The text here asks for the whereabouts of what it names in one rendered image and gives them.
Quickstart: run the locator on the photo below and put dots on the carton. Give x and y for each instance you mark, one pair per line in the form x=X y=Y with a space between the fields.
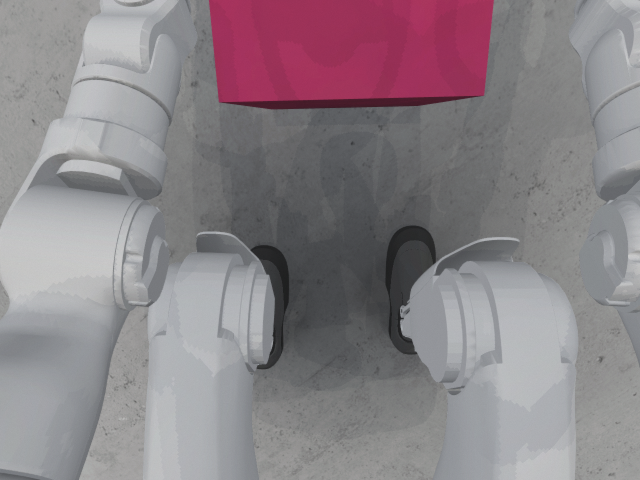
x=304 y=54

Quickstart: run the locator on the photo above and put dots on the left robot upper arm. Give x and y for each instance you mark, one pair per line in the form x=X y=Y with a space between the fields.
x=74 y=264

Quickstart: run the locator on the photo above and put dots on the robot right forearm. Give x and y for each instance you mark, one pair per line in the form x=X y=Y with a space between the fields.
x=606 y=36

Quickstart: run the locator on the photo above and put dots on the right robot upper arm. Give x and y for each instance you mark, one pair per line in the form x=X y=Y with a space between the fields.
x=610 y=261

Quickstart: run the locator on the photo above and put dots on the robot left forearm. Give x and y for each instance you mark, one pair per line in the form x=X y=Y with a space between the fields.
x=112 y=135

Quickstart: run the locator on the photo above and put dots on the right robot thigh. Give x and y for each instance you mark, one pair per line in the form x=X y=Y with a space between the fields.
x=490 y=330

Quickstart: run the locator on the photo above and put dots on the left robot foot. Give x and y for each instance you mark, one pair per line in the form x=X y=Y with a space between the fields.
x=275 y=266

